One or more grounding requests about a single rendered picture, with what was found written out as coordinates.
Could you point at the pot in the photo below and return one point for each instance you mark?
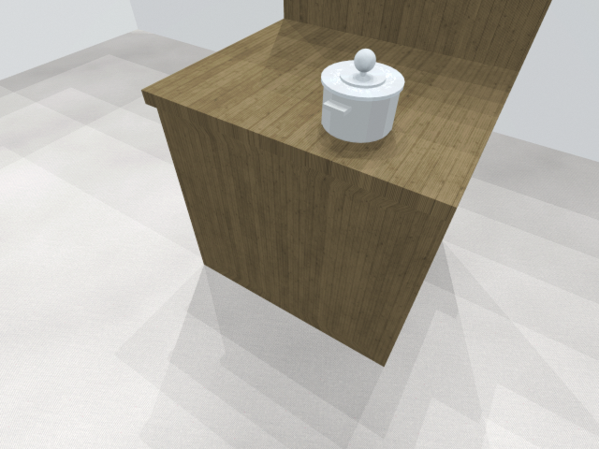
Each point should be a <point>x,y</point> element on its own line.
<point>357,121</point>

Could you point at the knob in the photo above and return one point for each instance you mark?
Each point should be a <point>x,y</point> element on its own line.
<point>364,60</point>

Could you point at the lid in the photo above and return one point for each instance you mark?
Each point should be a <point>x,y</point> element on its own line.
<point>344,80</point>

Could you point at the table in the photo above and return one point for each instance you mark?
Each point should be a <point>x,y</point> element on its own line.
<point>340,234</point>

